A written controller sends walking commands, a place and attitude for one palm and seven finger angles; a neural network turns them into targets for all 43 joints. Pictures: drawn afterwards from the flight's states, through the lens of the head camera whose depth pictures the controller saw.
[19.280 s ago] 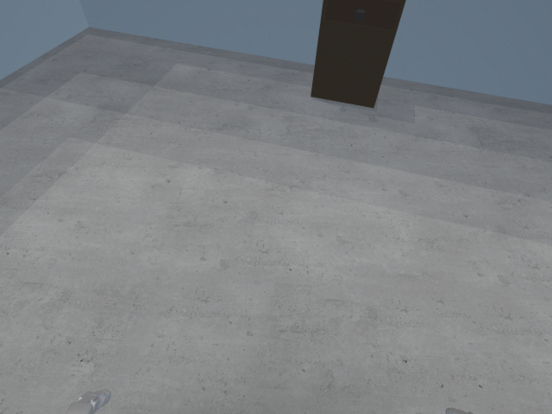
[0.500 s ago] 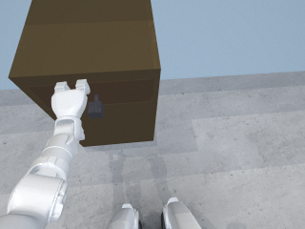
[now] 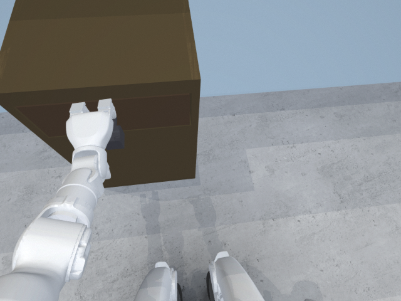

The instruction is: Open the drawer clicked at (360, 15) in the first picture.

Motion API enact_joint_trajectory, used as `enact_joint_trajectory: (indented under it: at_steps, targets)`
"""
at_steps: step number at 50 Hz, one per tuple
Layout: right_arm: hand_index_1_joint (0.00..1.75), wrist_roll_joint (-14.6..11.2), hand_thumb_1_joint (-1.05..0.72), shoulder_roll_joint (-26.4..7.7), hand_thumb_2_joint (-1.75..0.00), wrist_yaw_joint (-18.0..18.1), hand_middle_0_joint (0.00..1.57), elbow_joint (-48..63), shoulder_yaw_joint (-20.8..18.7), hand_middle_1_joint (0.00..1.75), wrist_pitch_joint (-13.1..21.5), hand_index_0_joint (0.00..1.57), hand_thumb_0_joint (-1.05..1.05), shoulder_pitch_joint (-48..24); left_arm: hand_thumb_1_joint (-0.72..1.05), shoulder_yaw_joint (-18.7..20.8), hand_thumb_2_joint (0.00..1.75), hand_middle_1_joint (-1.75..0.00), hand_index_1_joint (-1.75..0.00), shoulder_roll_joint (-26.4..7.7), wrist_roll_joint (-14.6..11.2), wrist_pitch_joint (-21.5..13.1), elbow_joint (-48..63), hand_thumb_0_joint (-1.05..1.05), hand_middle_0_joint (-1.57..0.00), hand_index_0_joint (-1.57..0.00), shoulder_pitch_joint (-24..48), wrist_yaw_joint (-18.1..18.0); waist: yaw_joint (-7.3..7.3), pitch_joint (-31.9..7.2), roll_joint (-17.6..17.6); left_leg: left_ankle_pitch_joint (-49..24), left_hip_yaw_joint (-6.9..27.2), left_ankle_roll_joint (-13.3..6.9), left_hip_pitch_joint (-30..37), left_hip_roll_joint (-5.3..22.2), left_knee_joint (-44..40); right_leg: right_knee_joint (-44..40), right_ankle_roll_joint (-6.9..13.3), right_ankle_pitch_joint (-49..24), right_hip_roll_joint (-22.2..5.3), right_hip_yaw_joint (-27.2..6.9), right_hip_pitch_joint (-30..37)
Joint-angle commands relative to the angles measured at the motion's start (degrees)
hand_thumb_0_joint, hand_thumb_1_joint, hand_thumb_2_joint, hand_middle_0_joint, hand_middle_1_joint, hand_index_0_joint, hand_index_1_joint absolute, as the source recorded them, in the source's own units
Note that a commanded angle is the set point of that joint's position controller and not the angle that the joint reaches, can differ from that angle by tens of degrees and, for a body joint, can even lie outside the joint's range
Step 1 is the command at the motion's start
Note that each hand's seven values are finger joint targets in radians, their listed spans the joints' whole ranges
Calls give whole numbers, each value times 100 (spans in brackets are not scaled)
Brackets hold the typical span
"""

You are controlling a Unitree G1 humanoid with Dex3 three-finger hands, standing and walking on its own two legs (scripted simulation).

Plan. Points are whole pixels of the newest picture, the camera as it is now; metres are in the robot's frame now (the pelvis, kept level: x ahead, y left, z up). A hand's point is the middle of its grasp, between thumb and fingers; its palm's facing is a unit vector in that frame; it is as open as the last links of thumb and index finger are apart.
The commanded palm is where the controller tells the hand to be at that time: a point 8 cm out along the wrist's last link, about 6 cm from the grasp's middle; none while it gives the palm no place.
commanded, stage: lower the fingers behind the handle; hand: left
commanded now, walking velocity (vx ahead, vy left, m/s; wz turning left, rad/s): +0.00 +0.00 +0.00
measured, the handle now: (113, 130) +0.52 +0.18 -0.10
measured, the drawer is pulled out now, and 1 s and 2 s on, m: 0.00 0.00 0.00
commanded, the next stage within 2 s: lift the fingers back up to retry in 1.18 s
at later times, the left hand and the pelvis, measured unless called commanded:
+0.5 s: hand (105, 142) +0.48 +0.20 -0.09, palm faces -0.04 -0.04 -1.00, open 13.7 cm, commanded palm +0.46 +0.19 -0.04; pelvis +0.00 +0.00 -0.03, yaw +0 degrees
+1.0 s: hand (106, 143) +0.48 +0.19 -0.09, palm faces +0.00 -0.01 -1.00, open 13.8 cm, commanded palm +0.46 +0.18 -0.05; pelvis -0.02 +0.00 -0.05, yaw +0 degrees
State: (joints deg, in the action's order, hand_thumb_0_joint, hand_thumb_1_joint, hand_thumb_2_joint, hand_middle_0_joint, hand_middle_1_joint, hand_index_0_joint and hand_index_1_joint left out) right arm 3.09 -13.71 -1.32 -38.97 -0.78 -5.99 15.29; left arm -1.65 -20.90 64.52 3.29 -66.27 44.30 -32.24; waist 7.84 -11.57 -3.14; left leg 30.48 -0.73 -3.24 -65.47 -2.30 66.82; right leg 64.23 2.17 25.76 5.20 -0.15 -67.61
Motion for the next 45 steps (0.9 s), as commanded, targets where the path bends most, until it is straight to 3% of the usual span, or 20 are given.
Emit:
enact_joint_trajectory:
  at_steps: [1,3,6,8,12,13,15,18,21,22,24,26,29,31,34,36,45]
  targets:
    - [30,-22,-90,-876,-90,114,20,285,-370,30,221,20,0,830,-50,105,30,-120,-120,-1292,-78,-256,1354,0,-30,-30,2363,-3,183,-2978,45,-1813,183,-22,1184,60,-488,-671,-35,-1955,-211,-167,2291]
    - [30,-12,-90,-914,-90,143,20,214,-393,30,265,20,0,893,-50,112,30,-120,-120,-1355,-26,-491,1366,0,-30,-30,2332,79,203,-3041,-65,-1800,227,-9,1244,61,-373,-587,-22,-1799,-197,-143,2034]
    - [30,15,-90,-887,-90,143,20,134,-437,30,342,20,0,947,-50,-99,30,-120,-120,-1083,32,-780,1593,0,-30,-30,2524,106,285,-3048,-438,-1985,348,22,1616,90,-285,-489,23,-1618,-168,-52,1425]
    - [30,41,-90,-920,-90,124,20,66,-460,30,327,20,0,966,-50,56,30,-120,-120,-1164,85,-862,1460,0,-30,-30,2267,27,174,-3059,-591,-2156,425,86,1764,113,-211,-367,58,-1477,-136,44,1077]
    - [30,77,-90,-922,-90,51,20,17,-443,30,284,20,0,967,-50,64,30,-120,-120,-1058,99,-723,1057,0,-30,-30,2291,-195,216,-2796,-494,-2115,441,94,1426,112,-114,-251,59,-1383,-119,105,836]
    - [30,84,-90,-950,-90,35,20,15,-434,30,262,20,0,964,-50,232,30,-120,-120,-1268,125,-667,1066,0,-30,-30,2298,-268,168,-2842,-482,-2144,449,105,1372,125,-79,-187,74,-1401,-114,117,838]
    - [30,95,-90,-952,-90,19,20,65,-422,30,228,20,0,929,-50,317,30,-120,-120,-1357,130,-539,987,0,-30,-30,2254,-356,144,-3037,-320,-2160,387,75,1193,101,-11,-141,53,-1570,-122,79,1076]
    - [30,99,-90,-966,-90,-4,20,110,-401,30,193,20,0,923,-50,435,30,-120,-120,-1528,139,-388,1009,0,-30,-30,2270,-390,91,-3237,-395,-2333,361,81,1138,102,42,-12,36,-1847,-136,68,1251]
    - [30,98,-90,-936,-90,-15,20,170,-400,30,201,20,0,874,-50,409,30,-120,-120,-1465,101,-330,1180,0,-30,-30,2243,-345,93,-3508,-436,-2449,330,62,1183,108,97,30,15,-2105,-141,27,1437]
    - [30,89,-90,-961,-90,-10,20,146,-402,30,186,20,0,912,-50,476,30,-120,-120,-1587,119,-321,1169,0,-30,-30,2205,-343,89,-3495,-333,-2437,347,66,1170,116,99,42,2,-2107,-150,40,1469]
    - [30,72,-90,-944,-90,-12,20,155,-394,30,179,20,0,904,-50,378,30,-120,-120,-1422,92,-265,1082,0,-30,-30,1998,-307,79,-3382,-257,-2357,330,58,1096,113,81,18,-3,-2092,-150,46,1505]
    - [30,62,-90,-942,-90,-2,20,136,-385,30,212,20,0,883,-50,295,30,-120,-120,-1317,42,-243,971,0,-30,-30,2052,-243,185,-3201,-63,-2156,331,26,886,117,112,-9,-12,-1997,-154,20,1442]
    - [30,54,-90,-960,-90,5,20,109,-336,30,227,20,0,886,-50,327,30,-120,-120,-1458,59,-237,741,0,-30,-30,1940,-195,150,-2934,-37,-1841,278,13,529,101,154,18,-10,-1722,-149,6,1372]
    - [30,57,-90,-939,-90,10,20,112,-339,30,259,20,0,865,-50,252,30,-120,-120,-1359,76,-273,779,0,-30,-30,2037,-172,186,-2862,-105,-1814,319,19,590,108,166,44,9,-1625,-143,24,1162]
    - [30,59,-90,-952,-90,-9,20,133,-333,30,267,20,0,854,-50,239,30,-120,-120,-1313,124,-283,627,0,-30,-30,1834,-178,113,-2826,-215,-1745,309,41,528,101,236,123,26,-1441,-134,48,965]
    - [30,59,-90,-938,-90,-13,20,124,-333,30,279,20,0,839,-50,142,30,-120,-120,-1174,141,-260,493,0,-30,-30,1903,-175,209,-2607,-114,-1639,341,37,432,112,272,136,31,-1309,-121,71,754]
    - [30,-4,-90,-1001,-90,-18,20,155,-339,30,306,20,0,915,-50,-14,30,-120,-120,-1133,127,-3,460,0,-30,-30,2370,-171,293,-2839,-208,-1356,452,65,478,127,292,232,19,-841,-127,157,468]
